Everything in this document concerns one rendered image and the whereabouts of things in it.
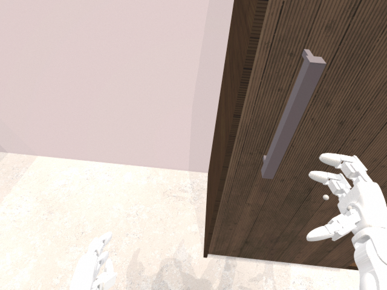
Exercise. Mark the robot left hand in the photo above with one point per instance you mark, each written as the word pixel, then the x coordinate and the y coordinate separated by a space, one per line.
pixel 89 266

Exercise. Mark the robot right forearm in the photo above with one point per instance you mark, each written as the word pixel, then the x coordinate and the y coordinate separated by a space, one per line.
pixel 370 257

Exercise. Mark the handle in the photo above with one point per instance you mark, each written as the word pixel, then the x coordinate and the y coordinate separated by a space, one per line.
pixel 303 89

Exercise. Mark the robot right hand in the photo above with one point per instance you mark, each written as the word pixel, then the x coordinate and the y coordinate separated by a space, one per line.
pixel 366 198

